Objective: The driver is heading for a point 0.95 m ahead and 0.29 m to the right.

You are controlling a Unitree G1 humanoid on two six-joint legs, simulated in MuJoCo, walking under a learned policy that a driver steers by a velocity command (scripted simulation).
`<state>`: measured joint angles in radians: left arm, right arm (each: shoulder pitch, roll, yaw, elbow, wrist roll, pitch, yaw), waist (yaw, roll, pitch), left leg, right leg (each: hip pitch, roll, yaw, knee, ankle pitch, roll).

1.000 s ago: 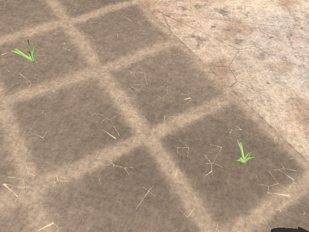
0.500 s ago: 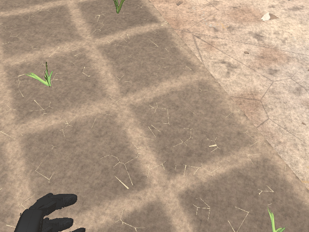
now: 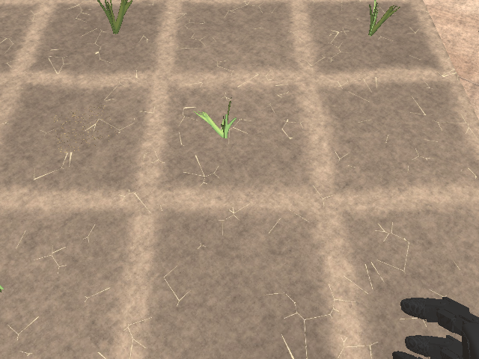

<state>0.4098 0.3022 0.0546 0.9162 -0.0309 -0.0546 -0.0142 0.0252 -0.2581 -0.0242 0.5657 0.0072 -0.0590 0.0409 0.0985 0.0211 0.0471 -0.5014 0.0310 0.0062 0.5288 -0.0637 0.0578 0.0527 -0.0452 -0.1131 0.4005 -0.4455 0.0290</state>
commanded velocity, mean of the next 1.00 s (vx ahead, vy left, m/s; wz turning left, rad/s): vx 0.32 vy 0.00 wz -0.47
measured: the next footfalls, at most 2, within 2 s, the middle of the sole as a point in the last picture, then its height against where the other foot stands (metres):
right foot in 0.46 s outside the picture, level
left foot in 0.96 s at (256, 343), level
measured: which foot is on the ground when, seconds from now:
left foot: down 0.00-0.48, up 0.50-0.94, down 0.96-1.00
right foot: down 0.00-0.00, up 0.02-0.44, down 0.46-0.96, up 0.98-1.00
